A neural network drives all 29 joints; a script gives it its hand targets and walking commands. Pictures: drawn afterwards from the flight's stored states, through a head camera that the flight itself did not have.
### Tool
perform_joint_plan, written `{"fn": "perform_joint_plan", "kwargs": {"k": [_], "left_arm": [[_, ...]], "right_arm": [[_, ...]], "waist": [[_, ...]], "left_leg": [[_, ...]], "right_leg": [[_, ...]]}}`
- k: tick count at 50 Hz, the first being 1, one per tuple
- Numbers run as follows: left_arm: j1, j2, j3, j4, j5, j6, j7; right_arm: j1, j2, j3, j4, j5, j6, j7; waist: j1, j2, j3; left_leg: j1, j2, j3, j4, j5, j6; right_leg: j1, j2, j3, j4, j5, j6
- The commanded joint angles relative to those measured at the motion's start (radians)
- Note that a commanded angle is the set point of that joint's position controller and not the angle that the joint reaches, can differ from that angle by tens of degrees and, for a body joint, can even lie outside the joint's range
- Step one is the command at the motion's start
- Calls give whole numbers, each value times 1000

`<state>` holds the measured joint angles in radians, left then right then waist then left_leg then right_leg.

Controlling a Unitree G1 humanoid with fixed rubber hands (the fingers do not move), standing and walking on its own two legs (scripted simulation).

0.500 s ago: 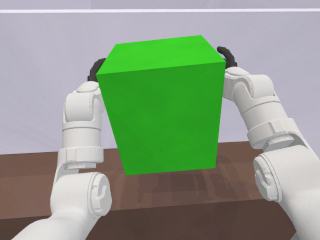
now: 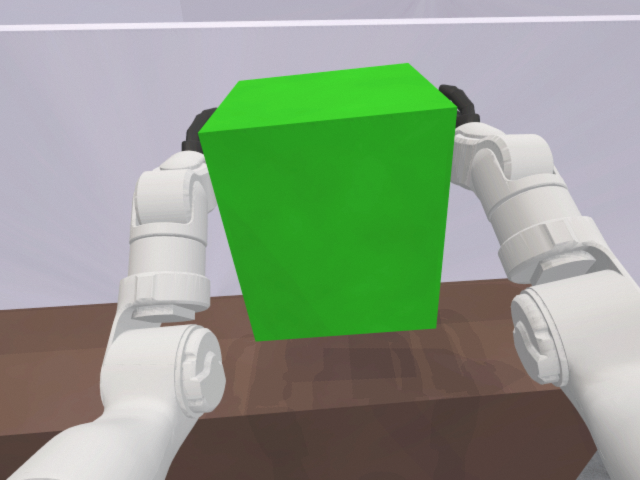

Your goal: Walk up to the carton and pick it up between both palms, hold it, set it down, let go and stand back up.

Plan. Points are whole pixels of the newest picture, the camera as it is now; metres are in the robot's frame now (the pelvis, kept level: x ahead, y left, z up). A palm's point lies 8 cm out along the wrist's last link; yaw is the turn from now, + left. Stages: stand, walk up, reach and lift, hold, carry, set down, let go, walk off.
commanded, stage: hold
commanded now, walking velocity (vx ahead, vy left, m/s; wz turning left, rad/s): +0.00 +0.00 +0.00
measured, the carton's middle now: (333, 199) +0.36 +0.00 +0.26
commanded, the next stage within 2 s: none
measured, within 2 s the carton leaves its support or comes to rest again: neither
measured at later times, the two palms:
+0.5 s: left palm (194, 177) +0.38 +0.17 +0.28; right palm (451, 152) +0.38 -0.14 +0.31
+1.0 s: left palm (195, 169) +0.37 +0.16 +0.30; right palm (460, 146) +0.37 -0.14 +0.32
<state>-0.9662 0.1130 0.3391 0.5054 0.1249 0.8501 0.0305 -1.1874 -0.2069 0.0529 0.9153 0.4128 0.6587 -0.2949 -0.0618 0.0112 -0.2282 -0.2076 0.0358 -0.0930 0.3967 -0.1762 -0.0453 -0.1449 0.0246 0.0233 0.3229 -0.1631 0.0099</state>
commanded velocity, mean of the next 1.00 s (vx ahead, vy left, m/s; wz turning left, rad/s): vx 0.00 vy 0.00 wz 0.00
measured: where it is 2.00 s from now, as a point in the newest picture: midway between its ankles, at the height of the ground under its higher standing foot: outside the picture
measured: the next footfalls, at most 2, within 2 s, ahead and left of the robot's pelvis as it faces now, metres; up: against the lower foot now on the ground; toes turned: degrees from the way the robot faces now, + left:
none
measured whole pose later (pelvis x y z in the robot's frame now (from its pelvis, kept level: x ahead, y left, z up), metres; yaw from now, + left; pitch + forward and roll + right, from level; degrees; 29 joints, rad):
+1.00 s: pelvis +0.00 +0.00 +0.00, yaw +0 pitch -2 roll -1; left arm -0.97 0.11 0.35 0.52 0.14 0.86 0.02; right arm -1.19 -0.20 0.05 0.93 0.41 0.68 -0.30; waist -0.07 0.01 -0.23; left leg -0.19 0.03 -0.10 0.40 -0.18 -0.04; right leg -0.13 0.02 0.03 0.32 -0.17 0.01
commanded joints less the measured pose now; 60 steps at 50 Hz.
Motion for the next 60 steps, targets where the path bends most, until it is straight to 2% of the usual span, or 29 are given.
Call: {"fn": "perform_joint_plan", "kwargs": {"k": [1,2,3,4,7,8,9,13,17,22,23,24,27,28,36,38,39,41,42,44,45,48,49,52,55,57,58,59,60], "left_arm": [[-924,-620,-334,-172,-154,-96,-107],[-911,-591,-317,-124,-152,-93,-110],[-893,-602,-310,-119,-140,-91,-115],[-911,-589,-291,-85,-133,-89,-121],[-925,-614,-338,-190,-168,-96,-118],[-944,-638,-376,-245,-185,-98,-117],[-916,-616,-360,-207,-183,-92,-118],[-836,-590,-324,-179,-151,-81,-129],[-837,-613,-361,-234,-150,-69,-134],[-868,-638,-406,-333,-172,-67,-126],[-855,-638,-398,-297,-163,-61,-126],[-874,-652,-407,-316,-161,-61,-128],[-870,-652,-420,-349,-160,-63,-125],[-861,-650,-418,-304,-155,-57,-125],[-869,-620,-379,-286,-133,-66,-125],[-873,-654,-421,-329,-151,-65,-122],[-870,-640,-388,-257,-151,-64,-121],[-857,-632,-380,-291,-142,-67,-117],[-857,-623,-366,-262,-139,-70,-119],[-877,-595,-324,-158,-120,-65,-132],[-914,-601,-316,-173,-108,-74,-137],[-934,-606,-316,-127,-126,-77,-138],[-943,-642,-341,-169,-134,-84,-135],[-922,-627,-342,-159,-160,-93,-123],[-983,-626,-332,-143,-167,-102,-113],[-987,-633,-333,-130,-174,-111,-113],[-932,-608,-294,-67,-152,-104,-114],[-930,-623,-309,-95,-155,-105,-112],[-911,-627,-333,-145,-162,-104,-114]], "right_arm": [[-775,767,155,-338,203,-12,144],[-774,769,151,-319,201,-7,142],[-770,766,147,-327,203,-6,138],[-779,742,126,-302,184,-3,137],[-787,778,151,-394,210,-14,137],[-786,781,160,-410,209,-17,132],[-749,762,158,-380,210,-10,127],[-757,769,187,-462,223,-5,110],[-740,753,195,-451,236,3,108],[-754,772,212,-529,247,-5,114],[-743,752,194,-511,235,0,113],[-722,737,171,-452,219,7,116],[-736,747,196,-503,238,-4,126],[-715,730,173,-451,221,5,126],[-726,739,192,-410,225,0,141],[-724,734,182,-424,231,-7,146],[-744,735,177,-423,215,-5,142],[-718,739,194,-430,219,-7,138],[-732,744,191,-431,225,-3,137],[-739,738,157,-350,188,9,137],[-753,756,144,-329,185,9,141],[-789,746,130,-316,188,4,141],[-805,756,148,-344,192,-8,144],[-784,743,120,-344,193,-6,144],[-824,765,118,-320,189,-10,147],[-827,767,110,-330,194,-14,146],[-795,747,109,-304,189,-8,143],[-810,742,129,-323,197,-13,141],[-777,741,139,-332,215,-12,137]], "waist": [[2,52,-323],[0,9,-301],[12,23,-282],[0,19,-235],[2,24,-375],[-18,36,-428],[-27,27,-375],[-2,-17,-327],[-17,37,-326],[-21,43,-393],[-31,45,-349],[-42,88,-313],[-31,79,-383],[-51,79,-338],[-17,60,-347],[-22,97,-394],[-22,56,-338],[-28,19,-349],[-10,20,-316],[-10,10,-222],[-10,15,-214],[-14,23,-231],[-3,52,-305],[-25,31,-356],[0,28,-329],[-3,47,-337],[-4,15,-283],[10,15,-321],[-12,42,-360]], "left_leg": [[113,-81,49,-40,129,9],[93,-81,46,-42,108,15],[90,-77,51,-44,98,12],[73,-77,51,-56,60,16],[139,-81,45,-23,176,2],[171,-91,45,-4,230,-6],[149,-91,41,-5,231,-4],[146,-92,45,-12,225,3],[162,-90,44,-9,265,-10],[186,-86,39,5,328,-27],[166,-83,35,0,287,-25],[155,-84,38,-18,256,-34],[187,-79,30,-2,288,-33],[168,-82,27,-18,253,-34],[177,-80,37,-23,244,-18],[188,-75,38,-10,285,-40],[162,-81,35,-12,255,-23],[185,-84,37,-12,267,-14],[171,-81,36,-16,252,-18],[106,-84,45,-51,113,9],[103,-84,53,-62,66,5],[82,-77,45,-63,53,9],[104,-77,41,-51,96,10],[133,-84,43,-39,114,3],[81,-80,42,-41,77,5],[82,-79,40,-47,90,5],[69,-77,40,-48,71,9],[91,-74,38,-43,113,8],[128,-73,38,-38,162,1]], "right_leg": [[83,58,-11,-40,130,56],[74,54,-17,-42,122,63],[68,56,-9,-48,108,60],[49,54,-18,-56,74,64],[96,66,-18,-31,175,63],[122,69,-23,-23,230,63],[125,67,-14,-29,251,69],[126,65,-16,-32,259,80],[129,71,-21,-38,271,75],[154,80,-25,-19,310,66],[126,79,-28,-29,273,66],[102,73,-18,-38,225,60],[121,79,-24,-23,254,55],[112,74,-30,-35,220,56],[108,74,-30,-36,221,56],[118,81,-31,-28,238,49],[111,79,-35,-35,221,51],[104,81,-40,-34,241,58],[100,79,-28,-32,227,56],[65,56,-20,-61,112,56],[45,55,-16,-58,73,58],[45,54,-9,-56,65,57],[79,58,-12,-45,102,50],[76,59,-14,-44,108,56],[79,60,-8,-34,79,46],[85,58,-13,-42,93,53],[81,55,-4,-51,82,53],[97,66,-11,-39,115,53],[111,70,-13,-37,169,57]]}}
